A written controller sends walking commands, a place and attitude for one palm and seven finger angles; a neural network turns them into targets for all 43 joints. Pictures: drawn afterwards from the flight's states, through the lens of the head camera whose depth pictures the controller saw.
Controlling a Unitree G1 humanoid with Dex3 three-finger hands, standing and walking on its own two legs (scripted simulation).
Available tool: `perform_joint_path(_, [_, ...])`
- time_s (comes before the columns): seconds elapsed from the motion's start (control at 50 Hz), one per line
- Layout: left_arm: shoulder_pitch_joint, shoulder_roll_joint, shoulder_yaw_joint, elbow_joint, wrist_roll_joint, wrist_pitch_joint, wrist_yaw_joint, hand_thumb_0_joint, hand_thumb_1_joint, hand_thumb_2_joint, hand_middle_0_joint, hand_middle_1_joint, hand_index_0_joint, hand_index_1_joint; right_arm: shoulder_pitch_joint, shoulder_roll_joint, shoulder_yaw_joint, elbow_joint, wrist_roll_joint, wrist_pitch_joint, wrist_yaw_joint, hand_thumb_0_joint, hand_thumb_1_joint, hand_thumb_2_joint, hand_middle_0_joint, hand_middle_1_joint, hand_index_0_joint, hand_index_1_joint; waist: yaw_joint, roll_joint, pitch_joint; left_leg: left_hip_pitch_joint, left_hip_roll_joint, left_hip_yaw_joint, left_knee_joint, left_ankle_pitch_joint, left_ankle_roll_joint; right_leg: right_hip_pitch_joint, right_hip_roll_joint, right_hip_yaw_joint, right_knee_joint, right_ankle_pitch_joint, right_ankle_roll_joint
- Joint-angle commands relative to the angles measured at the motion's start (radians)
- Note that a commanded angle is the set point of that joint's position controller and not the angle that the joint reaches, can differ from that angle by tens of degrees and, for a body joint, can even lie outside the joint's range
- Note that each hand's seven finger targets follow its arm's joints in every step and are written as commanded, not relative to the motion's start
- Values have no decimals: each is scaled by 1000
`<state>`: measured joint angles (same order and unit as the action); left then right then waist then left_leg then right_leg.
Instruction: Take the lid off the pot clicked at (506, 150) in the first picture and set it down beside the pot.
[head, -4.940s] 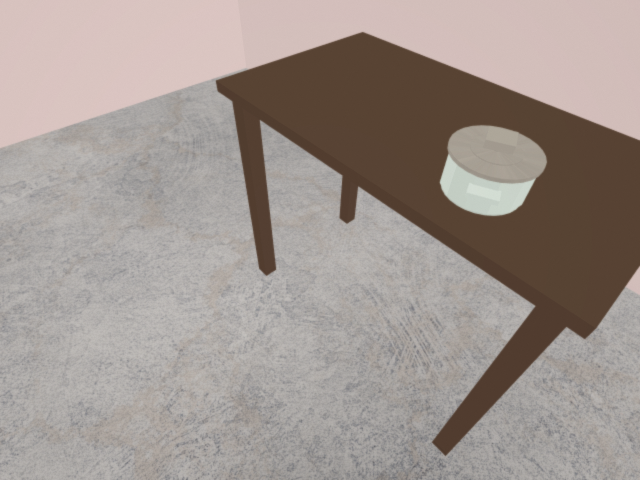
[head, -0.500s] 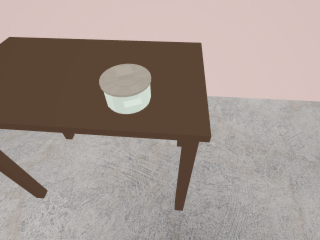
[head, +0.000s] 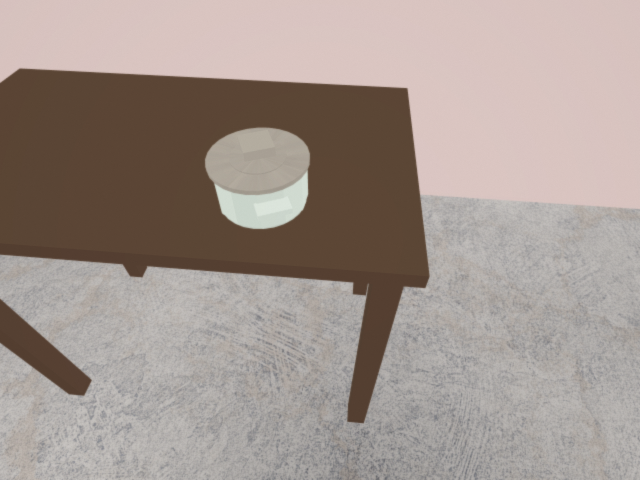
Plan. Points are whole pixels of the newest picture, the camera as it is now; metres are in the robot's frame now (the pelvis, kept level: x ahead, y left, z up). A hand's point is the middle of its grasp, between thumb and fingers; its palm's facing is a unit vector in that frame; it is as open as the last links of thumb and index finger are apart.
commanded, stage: shuffle to correct the standing spot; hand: left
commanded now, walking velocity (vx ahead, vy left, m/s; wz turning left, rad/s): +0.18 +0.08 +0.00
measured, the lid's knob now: (256, 145) +0.55 +0.13 +0.13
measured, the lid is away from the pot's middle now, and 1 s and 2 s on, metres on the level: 0.00 0.00 0.00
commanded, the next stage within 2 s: come to a stop and stand still in 0.16 s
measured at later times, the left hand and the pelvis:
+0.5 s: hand (199, 470) +0.17 +0.19 -0.17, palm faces +0.05 -0.97 -0.22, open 7.3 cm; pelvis +0.08 +0.01 -0.01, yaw +2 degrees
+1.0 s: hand out of the picture +0.13 +0.26 -0.17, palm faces +0.08 -0.96 -0.28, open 7.3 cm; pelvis +0.07 +0.05 -0.01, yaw +2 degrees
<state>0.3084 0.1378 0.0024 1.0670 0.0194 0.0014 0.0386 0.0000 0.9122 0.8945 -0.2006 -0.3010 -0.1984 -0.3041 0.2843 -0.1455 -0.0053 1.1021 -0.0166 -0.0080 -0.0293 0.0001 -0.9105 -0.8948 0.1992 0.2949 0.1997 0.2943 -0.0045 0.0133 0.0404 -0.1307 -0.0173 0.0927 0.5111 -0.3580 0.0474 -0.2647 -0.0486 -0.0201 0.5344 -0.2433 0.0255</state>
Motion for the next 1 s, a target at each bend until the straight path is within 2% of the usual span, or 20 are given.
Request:
perform_joint_path(0.0, [47, 115, 29, -67, 6, -13, -3, 0, 900, 900, -200, -300, -200, -300, 70, -102, -21, -42, -3, 1, 5, 0, -900, -900, 200, 300, 200, 300, 4, 2, 109, -146, 119, -149, -167, -172, 25, -56, -40, 59, -78, -168, -71])
perform_joint_path(0.12, [118, 155, 59, -72, -1, -23, -2, 0, 900, 900, -200, -300, -200, -300, 113, -62, -17, -71, 0, -13, 7, 0, -900, -900, 200, 300, 200, 300, 16, -134, 49, -213, 30, -48, 47, -52, 4, 43, -148, 233, -120, -163, -152])
perform_joint_path(0.18, [102, 158, 73, -81, -2, -21, 0, 0, 900, 900, -200, -300, -200, -300, 143, -55, -17, -75, 2, -25, 5, 0, -900, -900, 200, 300, 200, 300, -3, -109, 29, -145, 30, -51, 21, 14, 2, 12, -154, 203, -41, -37, -162])
perform_joint_path(0.22, [27, 98, 62, -115, 0, -17, -5, 0, 900, 900, -200, -300, -200, -300, 265, -100, -25, -33, -5, -39, -3, 0, -900, -900, 200, 300, 200, 300, -58, 148, 23, 115, 175, -231, -106, 373, 55, -211, -5, -27, 255, 6, -82])
perform_joint_path(0.24, [-54, 75, 50, -155, -2, -26, -5, 0, 900, 900, -200, -300, -200, -300, 360, -134, -37, -7, -8, -40, -10, 0, -900, -900, 200, 300, 200, 300, -100, 303, 52, 305, 295, -396, -171, 697, 108, -466, 51, -94, 440, -290, -39])
perform_joint_path(0.26, [-131, 81, 52, -170, 1, -29, 2, 0, 900, 900, -200, -300, -200, -300, 385, -112, -29, 9, -10, -34, -18, 0, -900, -900, 200, 300, 200, 300, -109, 205, 112, 302, 327, -417, -143, 919, 135, -553, 20, -39, 555, -330, -42])
perform_joint_path(0.3, [-145, 59, 56, -164, -6, -30, -5, 0, 900, 900, -200, -300, -200, -300, 317, -95, -15, -19, -12, -40, -25, 0, -900, -900, 200, 300, 200, 300, -62, 57, 114, 228, 299, -314, -129, 1023, 119, -520, -15, -20, 608, -256, -49])
perform_joint_path(0.44, [-10, 74, 43, -141, -14, -6, 6, 0, 900, 900, -200, -300, -200, -300, 166, -112, -24, -41, 3, -30, -36, 0, -900, -900, 200, 300, 200, 300, 36, 95, 13, 94, 228, -159, -50, 1195, 17, -83, 45, -83, 142, 2, -74])
perform_joint_path(0.48, [104, 118, 60, -125, -7, -15, 13, 0, 900, 900, -200, -300, -200, -300, 156, -124, -48, -56, 16, -14, -32, 0, -900, -900, 200, 300, 200, 300, 83, 39, -42, 15, 165, -130, 142, 1017, -23, 93, 2, -6, 11, 337, -116])
perform_joint_path(0.5, [142, 177, 78, -118, 0, -23, 20, 0, 900, 900, -200, -300, -200, -300, 177, -98, -59, -69, 22, -5, -27, 0, -900, -900, 200, 300, 200, 300, 76, -76, -103, -125, 41, -63, 364, 587, -48, 210, -170, 212, 24, 807, -218])
perform_joint_path(0.52, [140, 208, 84, -114, -3, -28, 21, 0, 900, 900, -200, -300, -200, -300, 191, -56, -66, -77, 25, 7, -25, 0, -900, -900, 200, 300, 200, 300, 47, -150, -133, -229, -62, -52, 581, -234, -66, 250, -356, 331, -62, 1066, -335])
perform_joint_path(0.54, [90, 187, 78, -132, -6, -33, 24, 0, 900, 900, -200, -300, -200, -300, 150, -43, -65, -85, 22, 20, -30, 0, -900, -900, 200, 300, 200, 300, 39, -127, -115, -243, -18, -152, 621, -340, -49, 175, -380, 355, -85, 984, -368])
perform_joint_path(0.62, [-66, 154, 81, -197, 5, -14, 31, 0, 900, 900, -200, -300, -200, -300, 102, -32, -67, -96, 9, 49, -7, 0, -900, -900, 200, 300, 200, 300, -3, -150, -86, -277, 31, -131, 585, -221, -75, 36, -266, 231, -129, 620, -295])
perform_joint_path(0.78, [-100, 227, 97, -226, 20, 1, 7, 0, 900, 900, -200, -300, -200, -300, 20, -61, -68, -161, 10, 35, 20, 0, -900, -900, 200, 300, 200, 300, -1, -167, -85, -156, 11, -48, 245, -48, -78, -64, -198, 224, -172, 141, -197])
perform_joint_path(0.8, [-67, 280, 94, -227, 19, -6, 35, 0, 900, 900, -200, -300, -200, -300, 69, -156, -85, -210, 13, 15, 19, 0, -900, -900, 200, 300, 200, 300, -31, -68, -395, -124, -14, -4, 243, -101, -95, 234, -257, 305, -126, 386, -179])
perform_joint_path(0.82, [-64, 269, 90, -259, 13, 5, 32, 0, 900, 900, -200, -300, -200, -300, 8, -97, -75, -262, 7, 15, 20, 0, -900, -900, 200, 300, 200, 300, -1, -67, -374, -149, -5, -29, 180, -89, -71, 208, -197, 246, -62, 144, -179])
perform_joint_path(0.86, [-107, 215, 61, -250, 3, 18, 25, 0, 900, 900, -200, -300, -200, -300, -10, -120, -66, -284, -1, 15, 19, 0, -900, -900, 200, 300, 200, 300, -30, -37, -179, -49, 24, -54, -5, -13, -40, -94, -115, 128, -31, -198, -95])
perform_joint_path(0.9, [-96, 139, 43, -260, -4, 25, 13, 0, 900, 900, -200, -300, -200, -300, -52, -197, -63, -316, -18, 20, 18, 0, -900, -900, 200, 300, 200, 300, 2, 32, 75, -313, 195, -233, -163, -87, 37, -135, 18, -15, 60, -172, -32])
perform_joint_path(0.94, [-46, 147, 38, -240, 9, 43, 3, 0, 900, 900, -200, -300, -200, -300, -143, -197, -54, -333, -16, 19, 27, 0, -900, -900, 200, 300, 200, 300, 30, 265, 124, -456, 187, -283, -279, -308, 37, -54, 41, -30, 161, -137, -39])
perform_joint_path(0.98, [-8, 155, 34, -219, 6, 36, -8, 0, 900, 900, -200, -300, -200, -300, -162, -197, -49, -332, -10, 18, 24, 0, -900, -900, 200, 300, 200, 300, 43, 130, 134, -469, 171, -254, -246, -252, 39, -15, 44, -16, 173, -67, -37])
